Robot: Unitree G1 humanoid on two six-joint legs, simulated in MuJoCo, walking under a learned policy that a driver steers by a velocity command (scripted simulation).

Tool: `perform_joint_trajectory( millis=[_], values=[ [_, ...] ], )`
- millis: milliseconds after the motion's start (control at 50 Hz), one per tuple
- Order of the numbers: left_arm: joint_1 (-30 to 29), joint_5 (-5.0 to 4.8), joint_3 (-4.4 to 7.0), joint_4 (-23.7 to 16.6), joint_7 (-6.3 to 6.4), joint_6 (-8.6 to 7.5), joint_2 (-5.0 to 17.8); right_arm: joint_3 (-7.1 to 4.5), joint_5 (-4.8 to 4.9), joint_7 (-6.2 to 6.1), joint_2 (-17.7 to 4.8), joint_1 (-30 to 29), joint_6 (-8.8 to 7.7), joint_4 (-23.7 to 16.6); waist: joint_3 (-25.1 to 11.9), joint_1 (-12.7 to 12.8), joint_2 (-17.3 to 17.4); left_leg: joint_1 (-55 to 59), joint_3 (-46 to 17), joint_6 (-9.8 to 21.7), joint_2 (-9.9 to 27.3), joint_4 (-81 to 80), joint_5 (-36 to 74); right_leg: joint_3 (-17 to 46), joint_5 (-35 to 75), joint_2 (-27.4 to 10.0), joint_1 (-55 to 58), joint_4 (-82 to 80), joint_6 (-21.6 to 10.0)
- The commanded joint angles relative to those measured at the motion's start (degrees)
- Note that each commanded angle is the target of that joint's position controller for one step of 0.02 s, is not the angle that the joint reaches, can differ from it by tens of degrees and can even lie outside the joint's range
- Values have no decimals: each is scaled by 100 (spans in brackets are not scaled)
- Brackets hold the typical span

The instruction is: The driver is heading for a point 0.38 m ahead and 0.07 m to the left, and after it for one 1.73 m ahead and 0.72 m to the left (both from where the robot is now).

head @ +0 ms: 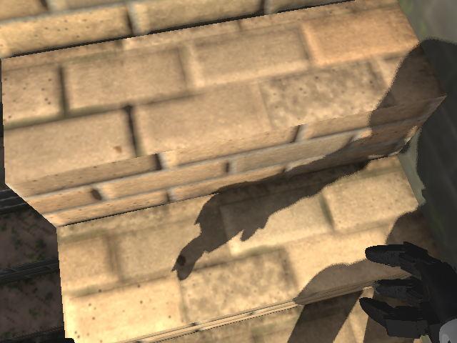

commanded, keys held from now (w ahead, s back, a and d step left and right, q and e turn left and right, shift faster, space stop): w+e+shift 0.04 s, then w+shift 0.30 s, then w+q+shift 0.66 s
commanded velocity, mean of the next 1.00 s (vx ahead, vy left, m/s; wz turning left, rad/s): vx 0.18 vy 0.38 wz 0.17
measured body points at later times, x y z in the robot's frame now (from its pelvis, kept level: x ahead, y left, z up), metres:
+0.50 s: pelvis +0.15 +0.09 +0.20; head +0.20 +0.15 +0.64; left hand +0.30 +0.32 +0.05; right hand +0.42 -0.15 +0.26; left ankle +0.10 +0.22 -0.14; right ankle +0.10 +0.01 -0.53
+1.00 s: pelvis +0.20 +0.17 +0.26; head +0.21 +0.16 +0.71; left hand +0.45 +0.35 +0.19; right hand +0.33 -0.07 +0.20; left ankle +0.24 +0.32 -0.19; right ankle +0.05 +0.09 -0.48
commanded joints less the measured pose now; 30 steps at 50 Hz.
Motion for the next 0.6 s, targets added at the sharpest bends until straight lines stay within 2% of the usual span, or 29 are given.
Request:
perform_joint_trajectory(
  millis=[20, 40, 60, 80, 100, 120, 160, 180, 200, 220, 240, 260, 280, 300, 320, 340, 360, 380, 400, 420, 440, 460, 480, 500, 520, 540, 560, 580, 600],
  values=[
    [5342, 806, 538, 1811, -89, 260, 1611, -409, -166, 32, -1747, -2877, -595, -1615, -4177, 1568, 45, 46, 1054, -1568, -755, 3531, 16072, -2786, 3402, 249, 4984, -998, 546],
    [6479, 1156, 345, 2455, -4, 352, 1135, -286, 74, 440, -1690, -3746, -736, -2353, -4606, 1778, -465, -113, 880, -2195, -857, 4302, 14127, -2073, 5431, -543, 6230, -2860, 177],
    [6502, 965, 25, 2894, -17, 265, 279, 18, 291, 624, -849, -3353, -784, -2445, -3950, 1145, -2495, -171, -37, -1905, -794, 6220, 7785, -706, 7798, -1641, 6159, -5931, -571],
    [5546, 829, -223, 3070, -126, -137, 239, 222, 161, 670, -507, -2636, -870, -2498, -2616, 424, -5156, -670, -56, -1782, -1601, 9402, 563, -612, 10250, -1536, 5873, -8324, -898],
    [4568, 1086, -564, 3394, -443, -575, -320, 197, 85, 408, -585, -2104, -875, -2592, -1217, -360, -4702, -3000, -239, -1656, -1453, 12271, -2581, -708, 10665, -1681, 6353, -9002, -1142],
    [4069, 1379, -516, 3090, -629, -987, 636, 414, -59, 236, -297, -2205, -893, -3110, -1666, -906, -4811, -7560, -441, -2281, -1685, 15352, -5174, 1237, 17003, -2955, 9844, -5301, -1518],
    [4392, 976, -408, 3221, -409, -920, 775, 530, 557, -14, 156, -2592, -780, -3096, -2974, -279, -2078, -9935, -1504, -2179, -1581, 17947, -5767, 2170, 16034, -3796, 10972, -4744, -1853],
    [3421, 522, -303, 2821, 97, -785, 1106, 530, 761, -4, 121, -1838, -736, -3321, -2200, -902, -1579, -9731, -2875, -1686, -494, 16851, -5807, 3350, 12209, -4493, 8904, -5481, -1562],
    [4618, 387, -314, 3123, 280, -722, 1198, 540, 321, -231, 26, -3436, -542, -3456, -1729, -74, -726, -10022, -2068, -1960, -818, 15094, -6238, 3095, 14630, -3769, 10491, -4765, -1351],
    [4078, 540, -261, 2932, 282, -651, 1161, 549, 393, -146, 1, -2899, -485, -3285, -2049, -768, -961, -9502, -2428, -1772, -466, 10356, -6164, 2785, 15246, -3470, 11478, -3631, -1179],
    [2251, 338, 45, 2088, 323, -495, 1410, 440, 417, 68, -26, -1088, -458, -2638, -2390, -1745, -784, -7970, -2834, -1219, 12, 5059, -5081, 2819, 15596, -3428, 10884, -3027, -1337],
    [240, -8, 377, 1095, 434, -123, 1708, 100, 524, 207, -560, 694, -318, -1515, -2604, -2318, -698, -4205, -3480, -436, 594, 1004, -3656, 2559, 14713, -3367, 7509, -2824, -1284],
    [1198, -400, 430, 890, 577, 342, 1138, -109, 473, 205, -564, 449, -2, -287, -1982, -1238, 2181, -90, -2487, 416, 498, -522, 2360, 1857, 6316, -1765, 3419, -1852, -518],
    [878, -76, 185, 463, 480, 208, 893, -313, 335, 412, -1119, 48, -47, -527, -1482, -1408, 4743, 1244, -2713, 21, -457, 2214, 6871, 459, 1424, -281, -91, 615, -129],
    [507, -152, 154, 91, 336, -46, 745, -150, 407, 377, -201, -117, -138, -590, 162, -1341, 3422, -619, -1658, -523, -675, 2192, 7500, -139, 271, -251, -1021, 966, -8],
    [-145, -124, 39, -389, 115, -222, 526, -165, 425, 59, -216, 605, -301, -140, 1618, -1274, 2523, -1909, -1073, -1236, -1167, 1685, 7418, -1280, -59, -66, -842, 514, 149],
    [516, 300, 30, -168, -61, -290, 613, -323, 278, -257, -397, 704, -452, -14, 1917, -941, 2011, -2582, -617, -1579, -1926, 2245, 7113, -2232, -127, 207, 89, -524, 405],
    [2548, 722, 55, 499, -315, -414, 612, -456, 142, -586, -949, -986, -408, -591, 1777, 365, 2329, -4079, -303, -1899, -2861, 3669, 8858, -2540, -268, 326, 1896, -1506, 421],
    [5051, 1158, 172, 1362, -385, -420, 1041, -629, -85, -697, -1586, -2439, -328, -1445, 745, 1488, 2219, -5403, -450, -2458, -3171, 5472, 10301, -2479, 1553, -126, 4880, -3781, 334],
    [6799, 937, -50, 2499, -270, -488, 376, -520, 190, -647, -964, -2509, -203, -1776, 122, 1639, -2077, -6908, -482, -2855, -3526, 11644, 600, 381, 6502, -2280, 7100, -7636, -1344],
    [5441, 1043, -386, 2918, -369, -487, -416, -230, 543, -485, -164, -1625, -303, -2066, -189, 250, -3584, -6576, -901, -2143, -2365, 15670, -2950, 465, 8318, -2417, 6939, -7510, -1251],
    [3984, 1371, -655, 2012, -181, -599, -76, -2, 759, -193, 372, -1476, -395, -2490, -1445, -550, -3609, -8520, -2042, -1778, -1630, 16482, -3623, 1090, 11094, -3514, 8864, -4638, -1651],
    [2615, 1400, -794, 1509, 15, -647, -312, 255, 841, 67, 655, -920, -460, -2583, -2143, -1438, -2734, -9359, -2635, -1466, -858, 15339, -4048, 1126, 10977, -4226, 9340, -4475, -1876],
    [1238, 1122, -874, 1039, 122, -582, -280, 317, 746, 307, 429, -43, -491, -2191, -1767, -1983, -1201, -8402, -2464, -1054, -624, 13398, -4094, 113, 9774, -3697, 7451, -4948, -1513],
    [-501, 786, -781, 507, 292, -347, 376, 316, 577, 509, 365, 1127, -480, -1775, -1590, -2894, -384, -5944, -2044, -490, -857, 11436, -4104, -1055, 8537, -2972, 4627, -6105, -1191],
    [-1275, 516, -367, 318, 423, -162, 1730, 300, 346, 548, 203, 1648, -348, -1701, -737, -3309, -363, -4056, -1142, -291, -1254, 10060, -2683, -2093, 8344, -2186, 1979, -7476, -1222],
    [-781, 364, 16, 623, 483, -94, 2502, 314, 242, 431, 83, 1178, -290, -1814, -216, -3137, -1108, -3409, -344, -185, -1758, 8662, -2692, -2113, 8655, -1807, 1372, -7690, -1625],
    [-608, 662, 119, 756, 333, -37, 2518, 59, 111, 203, -294, 1046, -136, -1467, -371, -2842, -1082, -2686, 389, -76, -2322, 9810, -1757, -2372, 11069, -2016, 1090, -7640, -1915],
    [-1185, 678, 193, 748, 98, -28, 2774, -136, 172, -45, -533, 2364, 26, -1207, -1253, -3600, -2450, -2197, 54, -16, -1734, 10117, -1960, -2308, 13259, -2514, 1891, -7277, -1873]
  ],
)
Keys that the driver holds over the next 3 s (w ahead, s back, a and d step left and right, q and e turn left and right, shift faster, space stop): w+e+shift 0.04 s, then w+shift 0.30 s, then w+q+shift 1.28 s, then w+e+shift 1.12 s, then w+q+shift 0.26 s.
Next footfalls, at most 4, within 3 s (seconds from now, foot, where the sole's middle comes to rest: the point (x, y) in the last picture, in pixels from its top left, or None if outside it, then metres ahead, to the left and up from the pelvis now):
0.10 right None -0.02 -0.13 -0.80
0.26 left None -0.09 0.17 -0.56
0.44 right None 0.13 0.00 -0.58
0.74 left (172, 241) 0.37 0.22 -0.36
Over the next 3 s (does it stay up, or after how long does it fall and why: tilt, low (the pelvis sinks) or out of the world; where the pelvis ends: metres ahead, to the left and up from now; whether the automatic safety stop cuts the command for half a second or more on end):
stays up -1.09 -0.61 -0.95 its command is cut before an obstacle from the start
